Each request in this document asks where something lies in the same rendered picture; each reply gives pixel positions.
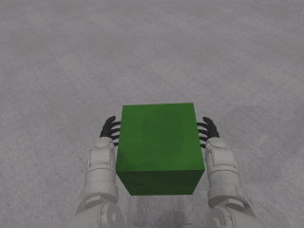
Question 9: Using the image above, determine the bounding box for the robot right forearm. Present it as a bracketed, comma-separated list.
[204, 137, 259, 221]

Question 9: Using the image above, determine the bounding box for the carton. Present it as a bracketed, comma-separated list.
[116, 103, 205, 196]

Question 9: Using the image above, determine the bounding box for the robot left forearm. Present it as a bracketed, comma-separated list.
[73, 137, 119, 218]

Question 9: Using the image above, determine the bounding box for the left robot hand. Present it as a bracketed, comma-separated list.
[100, 116, 121, 146]

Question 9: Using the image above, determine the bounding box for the right robot hand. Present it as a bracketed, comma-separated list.
[197, 117, 219, 148]

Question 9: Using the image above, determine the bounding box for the left robot upper arm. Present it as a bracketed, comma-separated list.
[69, 201, 127, 228]

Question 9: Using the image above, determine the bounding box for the right robot upper arm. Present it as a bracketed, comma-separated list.
[205, 205, 263, 228]

